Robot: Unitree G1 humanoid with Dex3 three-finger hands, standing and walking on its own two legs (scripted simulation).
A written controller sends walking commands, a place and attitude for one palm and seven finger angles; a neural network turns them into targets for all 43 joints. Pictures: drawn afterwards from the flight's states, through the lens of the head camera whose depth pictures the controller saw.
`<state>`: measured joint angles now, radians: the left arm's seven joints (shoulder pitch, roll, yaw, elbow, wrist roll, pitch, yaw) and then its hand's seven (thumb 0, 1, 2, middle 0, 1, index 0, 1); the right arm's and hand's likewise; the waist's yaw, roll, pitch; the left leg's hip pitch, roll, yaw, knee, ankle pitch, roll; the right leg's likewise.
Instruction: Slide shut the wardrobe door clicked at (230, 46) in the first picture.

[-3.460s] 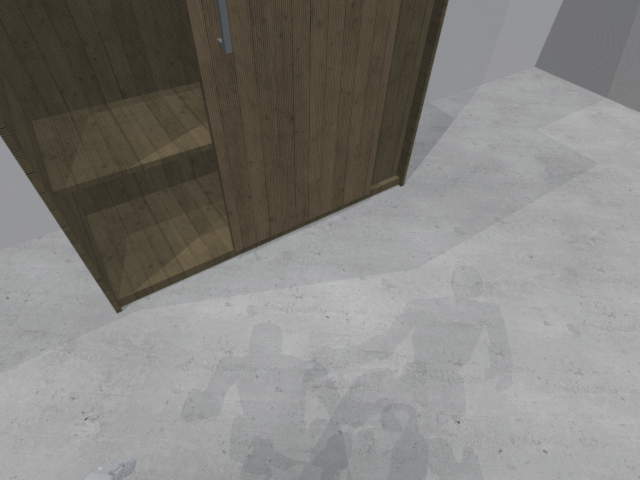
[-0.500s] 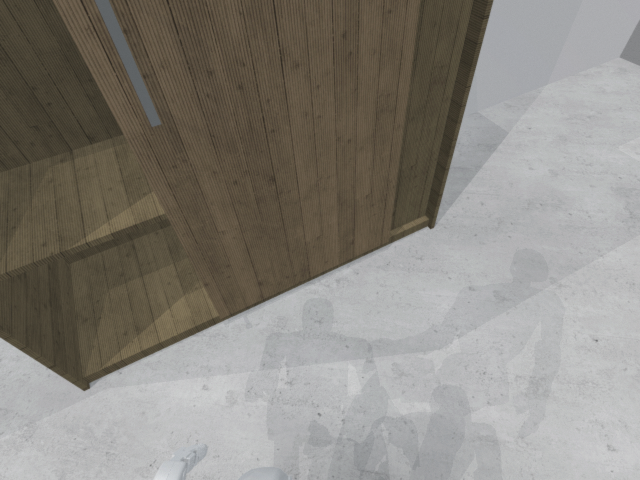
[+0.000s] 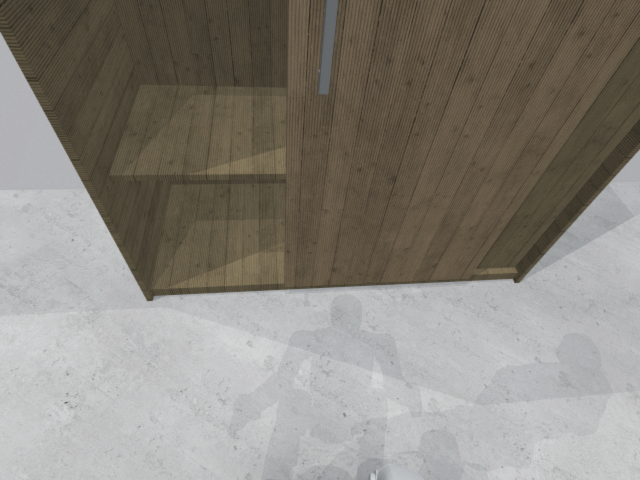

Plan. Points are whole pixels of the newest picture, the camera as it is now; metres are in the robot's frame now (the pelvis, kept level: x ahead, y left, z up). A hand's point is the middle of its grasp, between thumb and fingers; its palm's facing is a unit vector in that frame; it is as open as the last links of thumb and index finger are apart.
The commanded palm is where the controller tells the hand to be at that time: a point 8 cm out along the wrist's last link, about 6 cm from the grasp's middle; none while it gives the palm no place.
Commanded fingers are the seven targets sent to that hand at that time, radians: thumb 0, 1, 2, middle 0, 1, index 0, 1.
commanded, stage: turn to face it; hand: right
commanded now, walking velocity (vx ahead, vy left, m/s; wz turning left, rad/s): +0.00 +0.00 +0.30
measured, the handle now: (328, 17) +0.77 +0.07 +0.20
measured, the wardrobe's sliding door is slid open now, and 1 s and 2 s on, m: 0.46 0.46 0.46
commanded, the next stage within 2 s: take the last steps up to it in 0.22 s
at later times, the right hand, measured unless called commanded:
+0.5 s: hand out of the picture +0.06 -0.23 -0.17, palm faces -0.15 +0.97 -0.18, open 7.4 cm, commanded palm none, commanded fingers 0.00 -0.90 -0.90 0.20 0.30 0.20 0.30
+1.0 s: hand out of the picture +0.08 -0.13 -0.16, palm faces -0.16 +0.97 -0.19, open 7.3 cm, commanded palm none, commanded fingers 0.00 -0.90 -0.90 0.20 0.30 0.20 0.30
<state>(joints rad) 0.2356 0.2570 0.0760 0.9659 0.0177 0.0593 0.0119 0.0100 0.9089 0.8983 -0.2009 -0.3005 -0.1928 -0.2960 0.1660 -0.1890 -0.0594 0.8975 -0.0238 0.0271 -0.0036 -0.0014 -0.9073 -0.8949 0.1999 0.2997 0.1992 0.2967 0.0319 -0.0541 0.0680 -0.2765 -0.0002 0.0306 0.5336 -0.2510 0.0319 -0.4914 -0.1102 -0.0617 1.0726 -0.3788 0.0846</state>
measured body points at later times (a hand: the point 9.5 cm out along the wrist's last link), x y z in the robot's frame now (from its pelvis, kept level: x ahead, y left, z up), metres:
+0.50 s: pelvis -0.01 -0.05 +0.01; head +0.01 -0.07 +0.46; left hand -0.02 +0.19 -0.13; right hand +0.07 -0.29 -0.15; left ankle -0.07 +0.09 -0.67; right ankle +0.01 -0.13 -0.74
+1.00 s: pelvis +0.06 +0.05 +0.01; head +0.06 +0.05 +0.46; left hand +0.02 +0.28 -0.15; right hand +0.09 -0.18 -0.15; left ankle -0.02 +0.12 -0.74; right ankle +0.15 -0.07 -0.67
